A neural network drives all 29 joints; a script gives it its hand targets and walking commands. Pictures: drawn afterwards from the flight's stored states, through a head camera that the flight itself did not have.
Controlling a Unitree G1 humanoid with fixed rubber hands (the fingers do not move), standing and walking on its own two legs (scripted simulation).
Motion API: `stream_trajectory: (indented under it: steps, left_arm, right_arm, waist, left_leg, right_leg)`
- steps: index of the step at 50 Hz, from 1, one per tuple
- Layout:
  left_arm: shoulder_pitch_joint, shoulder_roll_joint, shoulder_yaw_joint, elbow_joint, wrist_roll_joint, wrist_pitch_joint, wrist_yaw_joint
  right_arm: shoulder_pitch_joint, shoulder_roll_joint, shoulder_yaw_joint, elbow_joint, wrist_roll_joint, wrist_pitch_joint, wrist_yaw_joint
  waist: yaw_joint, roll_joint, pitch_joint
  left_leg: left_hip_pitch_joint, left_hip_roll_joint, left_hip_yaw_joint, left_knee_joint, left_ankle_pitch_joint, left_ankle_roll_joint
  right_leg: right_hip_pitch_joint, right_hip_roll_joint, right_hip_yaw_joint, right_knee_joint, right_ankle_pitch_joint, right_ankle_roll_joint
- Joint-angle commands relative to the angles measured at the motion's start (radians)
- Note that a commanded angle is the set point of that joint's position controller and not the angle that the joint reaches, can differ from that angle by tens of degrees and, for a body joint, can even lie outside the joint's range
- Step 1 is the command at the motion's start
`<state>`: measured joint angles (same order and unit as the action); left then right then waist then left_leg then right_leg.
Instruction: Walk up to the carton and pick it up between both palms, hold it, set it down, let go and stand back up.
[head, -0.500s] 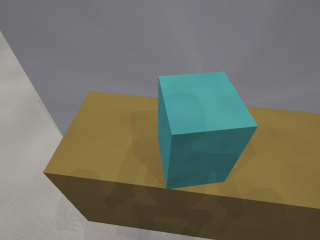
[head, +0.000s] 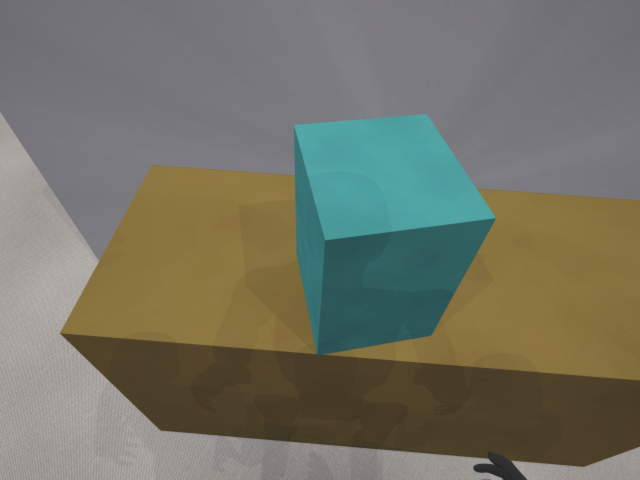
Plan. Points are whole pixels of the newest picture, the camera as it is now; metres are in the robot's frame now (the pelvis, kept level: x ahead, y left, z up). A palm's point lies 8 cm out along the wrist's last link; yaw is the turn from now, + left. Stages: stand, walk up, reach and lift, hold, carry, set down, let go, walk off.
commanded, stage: reach and lift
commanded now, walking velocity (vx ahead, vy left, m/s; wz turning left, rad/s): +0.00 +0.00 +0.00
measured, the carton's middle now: (369, 240) +0.48 -0.04 +0.01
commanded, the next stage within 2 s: none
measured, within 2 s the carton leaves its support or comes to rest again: neither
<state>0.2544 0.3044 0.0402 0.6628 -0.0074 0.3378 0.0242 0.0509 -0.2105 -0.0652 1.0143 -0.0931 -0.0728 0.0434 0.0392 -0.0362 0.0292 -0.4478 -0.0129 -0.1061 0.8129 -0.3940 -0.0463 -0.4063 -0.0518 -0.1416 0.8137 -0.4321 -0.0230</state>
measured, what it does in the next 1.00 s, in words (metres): stands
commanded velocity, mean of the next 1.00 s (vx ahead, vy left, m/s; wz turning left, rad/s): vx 0.00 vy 0.00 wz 0.00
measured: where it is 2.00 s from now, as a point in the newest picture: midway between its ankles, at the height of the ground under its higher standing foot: outside the picture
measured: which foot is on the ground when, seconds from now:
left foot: down 0.00-1.00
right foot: down 0.00-1.00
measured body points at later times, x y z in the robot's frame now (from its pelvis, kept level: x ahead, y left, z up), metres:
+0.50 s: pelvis -0.02 -0.02 +0.02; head +0.00 -0.01 +0.47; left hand +0.14 +0.21 -0.09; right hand +0.14 -0.27 -0.07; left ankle +0.02 +0.14 -0.70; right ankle +0.00 -0.10 -0.70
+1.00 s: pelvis +0.01 -0.02 +0.03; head +0.03 +0.00 +0.48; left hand +0.19 +0.17 -0.05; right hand +0.18 -0.30 -0.04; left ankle +0.02 +0.14 -0.70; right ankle +0.00 -0.10 -0.70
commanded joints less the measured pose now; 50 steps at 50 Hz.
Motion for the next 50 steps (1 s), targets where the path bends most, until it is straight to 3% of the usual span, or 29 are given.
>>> stream_trajectory:
  steps: [1,3,4,5,7,12,14,17,23,28,39,50]
  left_arm:
    - [-0.202,0.123,0.062,-0.377,0.021,0.066,0.02]
    - [-0.107,0.092,0.075,-0.376,0.031,0.072,0.012]
    - [-0.085,0.088,0.102,-0.359,0.037,0.067,0.004]
    - [-0.065,0.075,0.084,-0.311,0.03,0.073,0.004]
    - [-0.057,0.052,0.084,-0.285,0.037,0.081,0.013]
    - [-0.163,0.046,0.102,-0.242,0.039,0.059,0.03]
    - [-0.221,0.019,0.108,-0.3,0.053,0.015,0.052]
    - [-0.245,0.002,0.107,-0.298,0.049,-0.057,0.072]
    - [-0.22,-0.03,0.079,-0.326,0.02,-0.185,0.095]
    - [-0.189,-0.045,0.045,-0.369,-0.004,-0.267,0.112]
    - [-0.084,-0.114,0.014,-0.387,0.007,-0.387,0.142]
    - [-0.066,-0.233,-0.026,-0.405,0.054,-0.478,0.185]
  right_arm:
    - [-0.1,-0.242,-0.033,-0.065,0.042,-0.111,0.031]
    - [-0.068,-0.241,-0.016,-0.029,0.085,-0.164,0.031]
    - [-0.086,-0.233,-0.007,-0.032,0.098,-0.17,0.032]
    - [-0.11,-0.217,-0.001,-0.08,0.089,-0.163,0.026]
    - [-0.124,-0.211,0.0,-0.114,0.091,-0.137,0.029]
    - [-0.18,-0.173,-0.008,-0.241,0.07,-0.086,0.05]
    - [-0.195,-0.163,-0.023,-0.282,0.074,-0.083,0.065]
    - [-0.178,-0.16,-0.024,-0.294,0.078,-0.098,0.086]
    - [-0.127,-0.171,-0.015,-0.268,0.117,-0.168,0.098]
    - [-0.122,-0.2,-0.019,-0.238,0.148,-0.242,0.102]
    - [-0.126,-0.283,0.022,-0.157,0.248,-0.367,0.138]
    - [-0.157,-0.366,0.095,-0.049,0.386,-0.459,0.206]
  waist:
    - [-0.055,0.1,-0.261]
    - [-0.052,0.083,-0.245]
    - [-0.049,0.033,-0.227]
    - [-0.033,0.023,-0.138]
    - [-0.006,0.073,-0.117]
    - [0.045,0.055,-0.053]
    - [0.042,0.07,-0.06]
    - [0.033,0.029,-0.085]
    - [0.016,-0.016,-0.135]
    - [0.0,-0.02,-0.167]
    - [0.016,-0.033,-0.208]
    - [0.026,-0.03,-0.19]
  left_leg:
    - [0.073,0.036,0.099,-0.106,0.51,-0.013]
    - [0.204,0.023,0.095,-0.126,0.55,-0.004]
    - [0.243,0.002,0.112,-0.163,0.415,0.021]
    - [0.226,0.003,0.124,-0.209,0.362,0.025]
    - [0.226,-0.007,0.128,-0.262,0.342,0.014]
    - [0.166,-0.016,0.15,-0.33,0.188,0.026]
    - [0.13,-0.001,0.161,-0.358,0.143,0.042]
    - [0.103,0.002,0.169,-0.354,0.113,0.064]
    - [0.124,0.005,0.167,-0.337,0.154,0.076]
    - [0.134,0.006,0.157,-0.334,0.188,0.072]
    - [0.178,0.003,0.141,-0.336,0.332,0.05]
    - [0.223,0.013,0.13,-0.32,0.384,0.037]
  right_leg:
    - [0.117,0.031,0.008,-0.088,0.327,-0.013]
    - [0.13,0.055,0.003,-0.177,0.392,-0.013]
    - [0.137,0.06,0.03,-0.263,0.289,-0.012]
    - [0.139,0.062,0.022,-0.299,0.271,-0.002]
    - [0.208,0.067,0.032,-0.334,0.223,-0.008]
    - [0.208,0.05,0.064,-0.411,0.067,0.003]
    - [0.19,0.055,0.079,-0.4,0.028,0.008]
    - [0.185,0.037,0.116,-0.405,0.012,0.006]
    - [0.183,0.02,0.165,-0.41,0.054,0.004]
    - [0.199,0.022,0.172,-0.401,0.13,0.004]
    - [0.254,0.054,0.158,-0.393,0.332,-0.006]
    - [0.21,0.084,0.147,-0.39,0.371,-0.035]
